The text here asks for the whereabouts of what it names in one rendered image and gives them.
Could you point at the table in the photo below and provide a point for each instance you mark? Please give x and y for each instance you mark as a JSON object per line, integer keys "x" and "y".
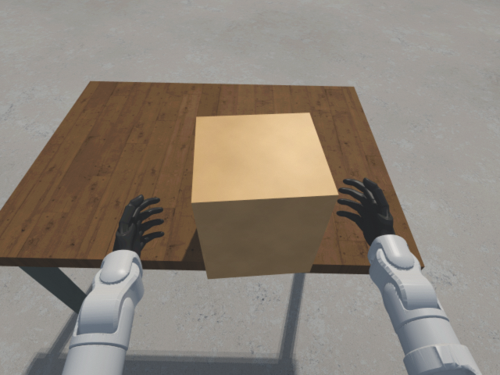
{"x": 125, "y": 139}

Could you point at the left robot hand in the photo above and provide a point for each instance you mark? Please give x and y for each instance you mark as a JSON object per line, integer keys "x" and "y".
{"x": 130, "y": 230}

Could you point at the right robot hand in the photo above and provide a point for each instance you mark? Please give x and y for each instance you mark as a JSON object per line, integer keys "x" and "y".
{"x": 374, "y": 217}

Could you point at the carton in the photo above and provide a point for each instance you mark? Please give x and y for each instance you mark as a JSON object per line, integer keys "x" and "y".
{"x": 262, "y": 194}

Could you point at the robot right forearm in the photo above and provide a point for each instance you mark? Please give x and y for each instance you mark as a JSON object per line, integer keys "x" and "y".
{"x": 426, "y": 336}

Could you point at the robot left forearm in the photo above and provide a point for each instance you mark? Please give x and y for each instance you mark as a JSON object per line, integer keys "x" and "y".
{"x": 101, "y": 335}

